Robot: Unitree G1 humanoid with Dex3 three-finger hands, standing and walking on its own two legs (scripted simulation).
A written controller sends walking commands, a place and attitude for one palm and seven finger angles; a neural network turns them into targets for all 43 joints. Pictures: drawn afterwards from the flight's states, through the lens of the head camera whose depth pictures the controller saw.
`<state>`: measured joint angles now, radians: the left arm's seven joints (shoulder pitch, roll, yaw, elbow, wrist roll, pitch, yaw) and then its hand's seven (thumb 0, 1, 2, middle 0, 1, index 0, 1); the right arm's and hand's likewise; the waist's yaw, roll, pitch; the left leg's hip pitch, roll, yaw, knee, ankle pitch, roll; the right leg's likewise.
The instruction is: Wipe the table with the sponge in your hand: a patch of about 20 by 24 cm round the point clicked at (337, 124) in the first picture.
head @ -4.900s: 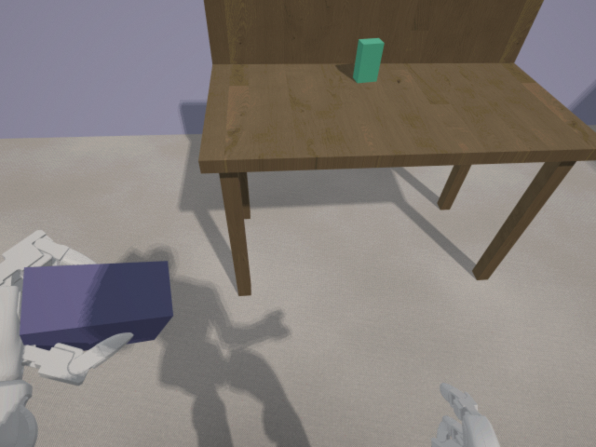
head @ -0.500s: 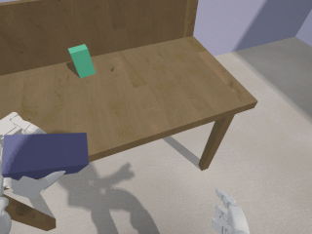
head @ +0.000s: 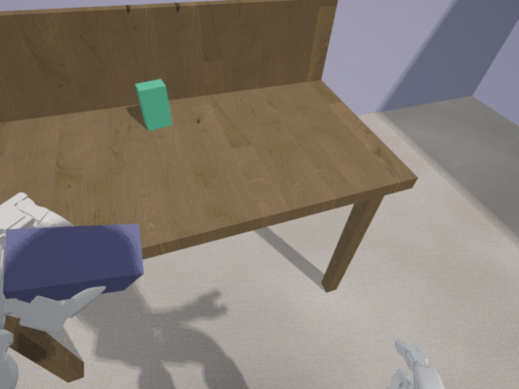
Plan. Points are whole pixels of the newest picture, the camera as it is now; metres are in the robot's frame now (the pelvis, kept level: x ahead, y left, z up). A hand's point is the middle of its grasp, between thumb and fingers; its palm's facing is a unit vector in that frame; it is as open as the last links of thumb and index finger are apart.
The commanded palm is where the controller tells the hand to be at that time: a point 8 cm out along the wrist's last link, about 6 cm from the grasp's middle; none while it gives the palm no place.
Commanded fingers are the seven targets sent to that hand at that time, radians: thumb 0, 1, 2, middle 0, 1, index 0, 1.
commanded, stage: come to a stop and stand still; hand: left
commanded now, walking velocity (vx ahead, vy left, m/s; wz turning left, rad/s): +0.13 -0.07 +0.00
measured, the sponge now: (94, 263) +0.22 +0.22 +0.15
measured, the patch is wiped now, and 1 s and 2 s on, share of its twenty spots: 0.00 0.00 0.00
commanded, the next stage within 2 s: look again from close up in 0.36 s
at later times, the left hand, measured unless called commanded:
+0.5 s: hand (51, 247) +0.22 +0.26 +0.17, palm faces +0.40 -0.78 -0.49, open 9.7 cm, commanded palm +0.15 +0.28 +0.18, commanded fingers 0.00 0.10 1.30 -1.20 -1.60 -1.20 -1.60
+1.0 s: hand (53, 228) +0.25 +0.28 +0.16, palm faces +0.38 -0.86 -0.34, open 9.6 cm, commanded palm +0.19 +0.31 +0.18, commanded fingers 0.00 0.10 1.30 -1.20 -1.60 -1.20 -1.60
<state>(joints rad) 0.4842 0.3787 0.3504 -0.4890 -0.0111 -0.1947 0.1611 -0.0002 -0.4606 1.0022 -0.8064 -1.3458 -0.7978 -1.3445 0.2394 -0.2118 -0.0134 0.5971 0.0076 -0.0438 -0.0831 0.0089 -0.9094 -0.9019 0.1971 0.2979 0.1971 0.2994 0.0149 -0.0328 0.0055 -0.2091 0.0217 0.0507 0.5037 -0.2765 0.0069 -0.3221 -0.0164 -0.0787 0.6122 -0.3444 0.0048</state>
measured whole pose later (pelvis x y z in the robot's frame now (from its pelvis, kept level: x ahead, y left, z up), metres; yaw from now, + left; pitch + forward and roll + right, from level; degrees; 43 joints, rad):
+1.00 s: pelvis +0.02 +0.03 +0.00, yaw -2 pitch +0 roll -1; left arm 0.37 0.34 0.36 -0.44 -0.04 -0.20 0.11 0.00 -0.46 1.01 -0.80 -1.35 -0.80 -1.35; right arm 0.18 -0.20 0.02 0.56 -0.01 -0.12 -0.02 0.01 -0.90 -0.90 0.20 0.30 0.20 0.30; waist 0.03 -0.02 0.02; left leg -0.22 -0.01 0.05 0.53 -0.32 0.05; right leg -0.21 -0.03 -0.03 0.47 -0.26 0.03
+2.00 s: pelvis +0.06 +0.07 +0.00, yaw -1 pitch +0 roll +0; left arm 0.46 0.35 0.37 -0.44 -0.03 -0.22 0.11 0.00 -0.46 1.01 -0.80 -1.35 -0.79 -1.35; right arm 0.24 -0.22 0.00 0.63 0.01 -0.08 -0.01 0.01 -0.91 -0.90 0.20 0.30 0.20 0.30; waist 0.02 -0.01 0.01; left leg -0.49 -0.01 0.02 1.05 -0.38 0.01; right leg -0.26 -0.01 -0.09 0.53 -0.26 -0.04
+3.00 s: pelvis +0.12 +0.15 +0.00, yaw -3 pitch +0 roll -1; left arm 0.39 0.36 0.34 -0.41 -0.05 -0.24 0.07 0.00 -0.46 1.02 -0.80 -1.36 -0.79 -1.36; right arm 0.21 -0.23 0.00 0.58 0.02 -0.15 -0.01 0.01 -0.91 -0.90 0.20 0.30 0.20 0.30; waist 0.01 -0.01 0.04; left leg -0.25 0.00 0.08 0.47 -0.23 0.05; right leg -0.23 0.03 -0.03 0.41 -0.19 -0.02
